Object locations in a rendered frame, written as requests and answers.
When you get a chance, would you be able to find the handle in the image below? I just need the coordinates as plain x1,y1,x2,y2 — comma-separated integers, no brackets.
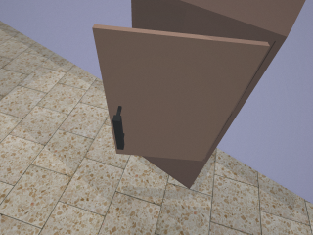
112,106,125,150

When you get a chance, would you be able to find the cupboard door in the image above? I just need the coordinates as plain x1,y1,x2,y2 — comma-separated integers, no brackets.
92,24,270,162

